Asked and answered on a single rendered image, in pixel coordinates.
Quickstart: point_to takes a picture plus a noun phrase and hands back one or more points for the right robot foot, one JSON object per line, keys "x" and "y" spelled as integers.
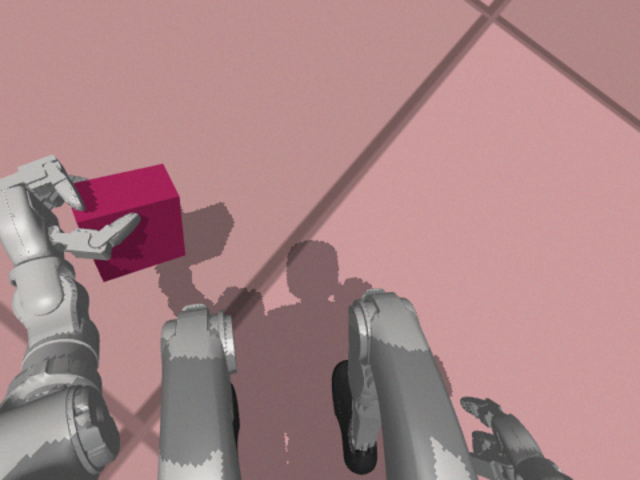
{"x": 357, "y": 461}

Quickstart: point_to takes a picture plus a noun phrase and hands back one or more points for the right robot hand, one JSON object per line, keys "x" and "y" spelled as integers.
{"x": 495, "y": 456}

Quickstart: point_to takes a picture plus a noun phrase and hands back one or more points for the left robot arm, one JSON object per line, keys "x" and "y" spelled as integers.
{"x": 54, "y": 422}

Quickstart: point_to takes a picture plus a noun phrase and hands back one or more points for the carton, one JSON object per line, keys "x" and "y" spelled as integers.
{"x": 149, "y": 192}

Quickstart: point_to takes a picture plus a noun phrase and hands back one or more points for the right robot arm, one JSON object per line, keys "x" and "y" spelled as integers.
{"x": 538, "y": 468}

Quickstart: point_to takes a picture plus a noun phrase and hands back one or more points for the left robot hand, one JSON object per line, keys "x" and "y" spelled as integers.
{"x": 28, "y": 228}

